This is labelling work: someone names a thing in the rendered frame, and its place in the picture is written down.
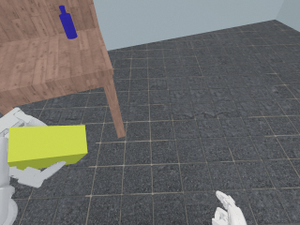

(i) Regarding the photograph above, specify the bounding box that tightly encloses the robot left hand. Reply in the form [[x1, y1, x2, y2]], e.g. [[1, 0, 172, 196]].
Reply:
[[0, 107, 66, 188]]

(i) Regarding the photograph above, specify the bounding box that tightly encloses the sponge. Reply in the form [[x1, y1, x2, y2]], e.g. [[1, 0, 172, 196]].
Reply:
[[7, 125, 88, 171]]

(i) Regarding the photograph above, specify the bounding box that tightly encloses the robot left forearm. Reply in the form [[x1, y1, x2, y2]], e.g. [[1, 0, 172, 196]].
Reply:
[[0, 185, 18, 225]]

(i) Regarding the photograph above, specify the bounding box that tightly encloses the robot right hand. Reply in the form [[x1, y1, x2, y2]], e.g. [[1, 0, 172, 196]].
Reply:
[[212, 191, 247, 225]]

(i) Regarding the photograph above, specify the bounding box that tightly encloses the table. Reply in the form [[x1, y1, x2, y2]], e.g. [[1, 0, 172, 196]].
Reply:
[[0, 0, 126, 138]]

